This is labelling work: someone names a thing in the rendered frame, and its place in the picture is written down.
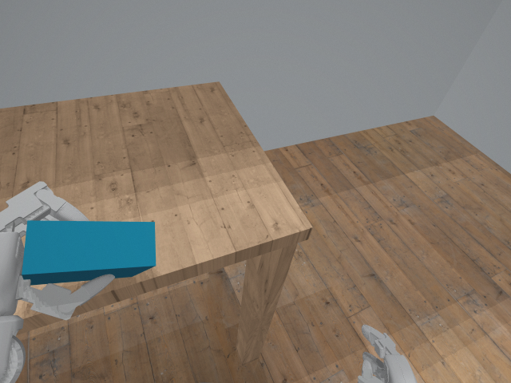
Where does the sponge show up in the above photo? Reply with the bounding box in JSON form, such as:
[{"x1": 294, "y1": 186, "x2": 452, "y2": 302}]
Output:
[{"x1": 22, "y1": 220, "x2": 156, "y2": 286}]

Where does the left robot hand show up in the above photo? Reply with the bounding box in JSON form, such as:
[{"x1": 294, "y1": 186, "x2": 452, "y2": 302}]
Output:
[{"x1": 0, "y1": 181, "x2": 115, "y2": 320}]

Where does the right robot hand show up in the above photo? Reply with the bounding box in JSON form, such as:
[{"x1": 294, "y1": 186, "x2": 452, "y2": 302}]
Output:
[{"x1": 358, "y1": 325, "x2": 417, "y2": 383}]

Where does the robot left forearm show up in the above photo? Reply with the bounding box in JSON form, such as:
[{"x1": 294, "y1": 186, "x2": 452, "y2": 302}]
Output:
[{"x1": 0, "y1": 315, "x2": 26, "y2": 383}]

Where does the table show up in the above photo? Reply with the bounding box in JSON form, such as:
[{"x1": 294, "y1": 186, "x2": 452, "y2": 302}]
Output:
[{"x1": 0, "y1": 81, "x2": 313, "y2": 365}]

